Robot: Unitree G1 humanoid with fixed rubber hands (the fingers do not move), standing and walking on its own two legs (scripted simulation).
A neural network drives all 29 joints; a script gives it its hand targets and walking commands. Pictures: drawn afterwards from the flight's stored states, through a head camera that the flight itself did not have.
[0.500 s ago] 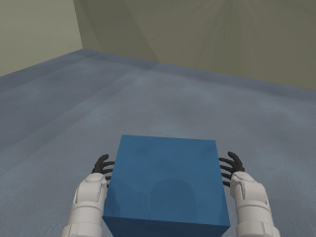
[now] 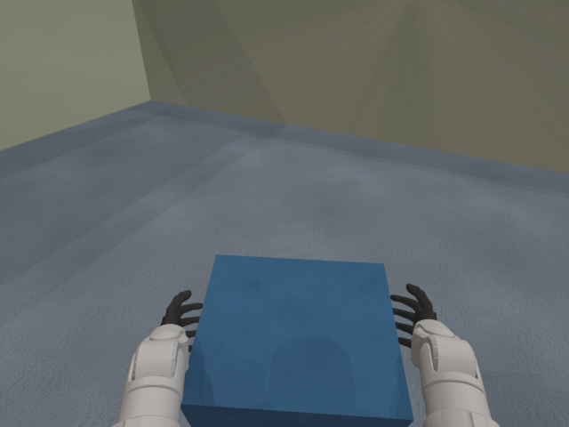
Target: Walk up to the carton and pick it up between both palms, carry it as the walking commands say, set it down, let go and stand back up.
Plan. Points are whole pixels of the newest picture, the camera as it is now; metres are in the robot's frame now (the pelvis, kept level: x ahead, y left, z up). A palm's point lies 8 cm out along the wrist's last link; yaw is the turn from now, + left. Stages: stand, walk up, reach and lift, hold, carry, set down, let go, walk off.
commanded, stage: hold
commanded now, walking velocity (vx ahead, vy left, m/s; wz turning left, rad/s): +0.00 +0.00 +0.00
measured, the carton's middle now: (295, 350) +0.31 -0.01 -0.03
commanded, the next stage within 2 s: carry in 0.70 s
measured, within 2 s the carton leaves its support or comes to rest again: neither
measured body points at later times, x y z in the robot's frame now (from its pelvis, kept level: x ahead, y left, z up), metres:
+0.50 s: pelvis +0.00 +0.00 +0.00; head -0.09 +0.00 +0.44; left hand +0.29 +0.18 +0.03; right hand +0.29 -0.20 +0.04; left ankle +0.00 +0.11 -0.75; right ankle +0.05 -0.12 -0.75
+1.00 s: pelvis -0.03 -0.01 -0.03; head -0.04 -0.01 +0.42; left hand +0.30 +0.16 +0.06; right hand +0.30 -0.21 +0.07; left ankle +0.00 +0.11 -0.74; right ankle +0.03 -0.12 -0.75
